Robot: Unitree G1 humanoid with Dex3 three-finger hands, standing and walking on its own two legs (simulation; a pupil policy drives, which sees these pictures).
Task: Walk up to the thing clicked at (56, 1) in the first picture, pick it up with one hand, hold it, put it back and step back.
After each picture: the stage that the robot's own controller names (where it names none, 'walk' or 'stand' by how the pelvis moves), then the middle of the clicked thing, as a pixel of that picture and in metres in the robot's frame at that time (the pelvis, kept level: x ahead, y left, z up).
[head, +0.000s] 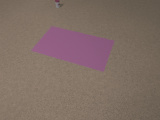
stand; (57, 3) +2.29 +0.40 -0.72
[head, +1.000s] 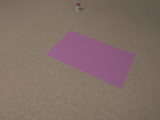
walk; (78, 7) +2.16 +0.15 -0.69
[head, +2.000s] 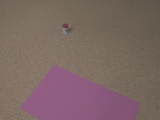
walk; (65, 29) +1.50 +0.21 -0.70
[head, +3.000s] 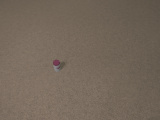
walk; (56, 65) +0.98 +0.24 -0.71
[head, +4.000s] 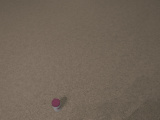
walk; (56, 105) +0.55 +0.23 -0.70
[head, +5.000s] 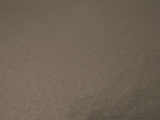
stand; out of the picture +0.33 +0.18 -0.69
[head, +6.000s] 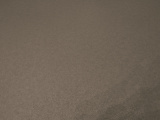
stand; out of the picture +0.31 +0.19 -0.72
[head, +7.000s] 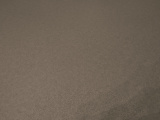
stand; out of the picture +0.31 +0.19 -0.73
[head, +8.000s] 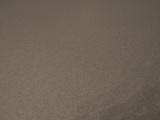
stand; out of the picture +0.29 +0.20 -0.73
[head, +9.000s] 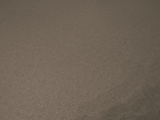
stand; out of the picture +0.29 +0.19 -0.73
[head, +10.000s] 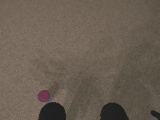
go down; (45, 97) +0.34 +0.20 -0.50
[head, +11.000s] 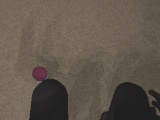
go down; (41, 76) +0.38 +0.22 -0.32
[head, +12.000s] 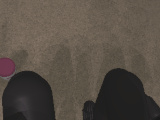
close in; (7, 69) +0.36 +0.25 -0.24
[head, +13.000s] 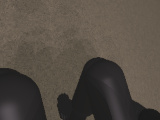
close; out of the picture +0.36 +0.26 -0.21
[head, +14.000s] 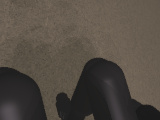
close; out of the picture +0.36 +0.27 -0.22
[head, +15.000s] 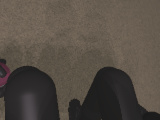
lift; out of the picture +0.31 +0.24 -0.18
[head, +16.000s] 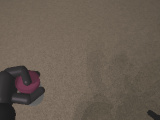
lift; (31, 89) +0.31 +0.18 +0.01
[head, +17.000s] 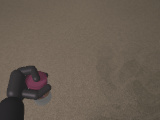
hold; (39, 88) +0.33 +0.17 +0.01
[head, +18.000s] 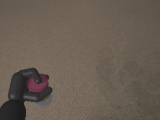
hold; (40, 91) +0.32 +0.17 +0.00
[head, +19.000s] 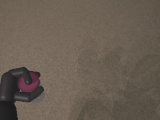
crouch; (32, 88) +0.33 +0.19 -0.06
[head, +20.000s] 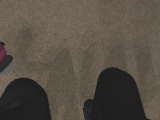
lower; out of the picture +0.40 +0.24 -0.15
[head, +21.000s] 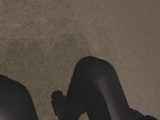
lower; out of the picture +0.39 +0.28 -0.22
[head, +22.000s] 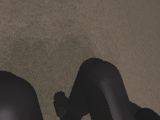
lower; out of the picture +0.38 +0.28 -0.22
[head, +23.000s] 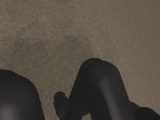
lower; out of the picture +0.38 +0.28 -0.22
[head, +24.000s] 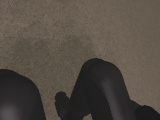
lower; out of the picture +0.37 +0.28 -0.22
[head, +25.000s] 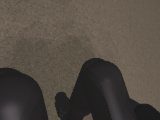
open; out of the picture +0.36 +0.27 -0.22
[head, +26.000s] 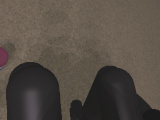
stand; out of the picture +0.38 +0.25 -0.23
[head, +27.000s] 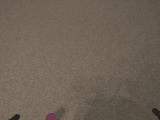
stand; out of the picture +0.34 +0.19 -0.60
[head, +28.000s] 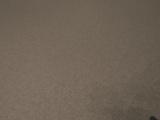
stand; out of the picture +0.33 +0.19 -0.67
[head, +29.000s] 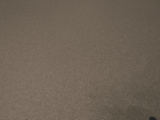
stand; out of the picture +0.33 +0.19 -0.67
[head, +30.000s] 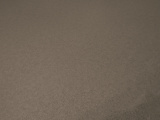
stand; out of the picture +0.35 +0.18 -0.72
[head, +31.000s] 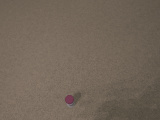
walk; (70, 101) +0.45 +0.17 -0.70
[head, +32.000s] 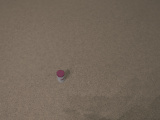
walk; (60, 76) +0.72 +0.16 -0.70
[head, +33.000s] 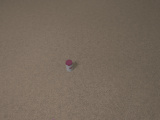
stand; (69, 65) +0.98 +0.17 -0.70
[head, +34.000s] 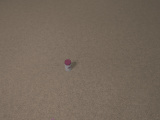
stand; (68, 65) +0.97 +0.18 -0.72
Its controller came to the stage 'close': yes
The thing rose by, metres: 0.71
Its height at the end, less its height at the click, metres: +0.00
